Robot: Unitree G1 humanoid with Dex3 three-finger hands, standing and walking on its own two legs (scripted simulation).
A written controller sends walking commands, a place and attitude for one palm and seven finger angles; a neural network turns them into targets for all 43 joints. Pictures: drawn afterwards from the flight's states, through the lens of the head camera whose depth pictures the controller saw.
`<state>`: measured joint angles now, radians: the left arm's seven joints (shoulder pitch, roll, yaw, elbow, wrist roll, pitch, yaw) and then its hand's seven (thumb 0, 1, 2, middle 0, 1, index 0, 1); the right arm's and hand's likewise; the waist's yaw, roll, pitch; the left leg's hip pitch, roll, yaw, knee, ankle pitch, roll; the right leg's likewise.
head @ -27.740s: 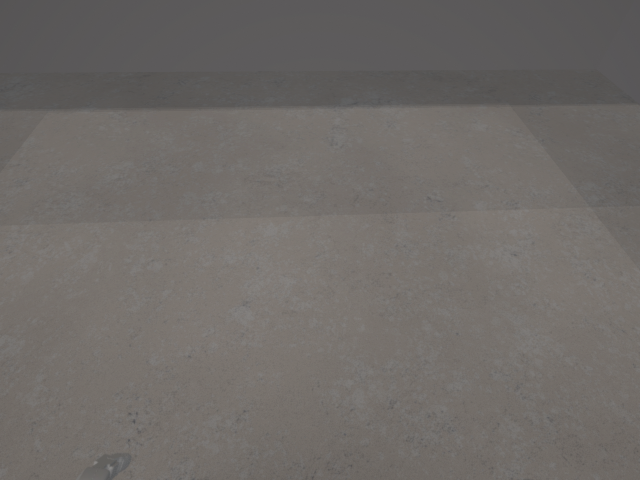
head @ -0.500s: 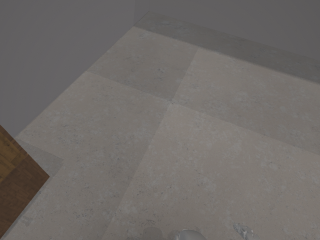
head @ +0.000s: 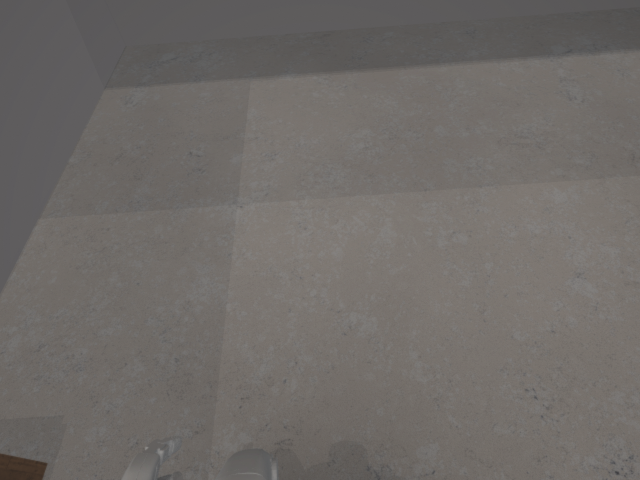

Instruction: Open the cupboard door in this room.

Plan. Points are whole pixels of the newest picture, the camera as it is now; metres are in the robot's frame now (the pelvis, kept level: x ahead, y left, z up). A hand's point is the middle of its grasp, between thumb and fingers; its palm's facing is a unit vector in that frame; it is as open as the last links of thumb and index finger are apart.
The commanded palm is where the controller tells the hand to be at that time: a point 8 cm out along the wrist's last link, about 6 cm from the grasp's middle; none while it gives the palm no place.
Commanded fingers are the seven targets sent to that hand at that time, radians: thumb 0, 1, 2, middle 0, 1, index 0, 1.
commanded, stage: walk to a spot facing it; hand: left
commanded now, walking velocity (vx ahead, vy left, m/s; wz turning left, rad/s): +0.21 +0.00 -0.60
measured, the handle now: out of the picture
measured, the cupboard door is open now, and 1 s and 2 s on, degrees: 0 0 0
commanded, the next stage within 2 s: turn to face it in 0.64 s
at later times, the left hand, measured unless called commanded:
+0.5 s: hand (168, 469) +0.16 +0.24 -0.16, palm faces -0.21 -0.96 -0.19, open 7.4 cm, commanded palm none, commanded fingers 0.00 0.90 0.90 -0.20 -0.30 -0.20 -0.30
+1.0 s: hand (285, 369) +0.29 +0.08 -0.15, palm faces -0.45 -0.87 -0.19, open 7.4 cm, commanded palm none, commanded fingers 0.00 0.90 0.90 -0.20 -0.30 -0.20 -0.30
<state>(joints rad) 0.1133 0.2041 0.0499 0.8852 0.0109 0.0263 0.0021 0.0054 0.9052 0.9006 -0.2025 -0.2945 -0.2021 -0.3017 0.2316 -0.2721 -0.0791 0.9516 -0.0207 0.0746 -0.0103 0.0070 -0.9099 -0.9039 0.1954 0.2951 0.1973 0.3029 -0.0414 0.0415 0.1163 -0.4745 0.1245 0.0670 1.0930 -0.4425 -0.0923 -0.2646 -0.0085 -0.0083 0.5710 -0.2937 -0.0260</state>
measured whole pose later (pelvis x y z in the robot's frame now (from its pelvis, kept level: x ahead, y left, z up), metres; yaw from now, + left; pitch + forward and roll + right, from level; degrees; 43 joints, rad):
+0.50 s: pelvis +0.05 +0.05 +0.01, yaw -17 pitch -1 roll -2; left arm 0.25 0.26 0.10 0.95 0.02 0.06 -0.04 0.01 0.91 0.90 -0.20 -0.29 -0.20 -0.30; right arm 0.28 -0.18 -0.03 0.92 -0.02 -0.02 -0.02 0.00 -0.90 -0.90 0.20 0.30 0.20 0.30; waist 0.02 -0.02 0.06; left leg -0.12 0.10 0.21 0.43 -0.29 0.02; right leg -0.55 -0.04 -0.02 1.14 -0.32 0.05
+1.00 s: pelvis +0.10 -0.02 +0.00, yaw -24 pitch -2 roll -1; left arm 0.10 0.15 0.01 0.95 0.02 -0.01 0.02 0.01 0.90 0.90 -0.20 -0.29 -0.20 -0.30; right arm 0.26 -0.19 -0.05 1.01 -0.01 0.05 0.00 0.00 -0.91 -0.90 0.19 0.29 0.20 0.30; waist -0.06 0.02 0.07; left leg -0.43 0.10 0.04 0.99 -0.42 -0.05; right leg -0.25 -0.03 -0.16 0.54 -0.25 -0.04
